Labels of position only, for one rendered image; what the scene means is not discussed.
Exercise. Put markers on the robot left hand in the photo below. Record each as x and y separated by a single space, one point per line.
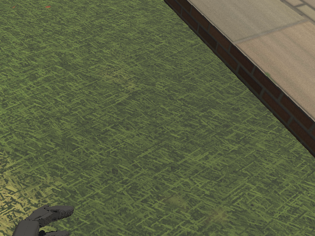
40 218

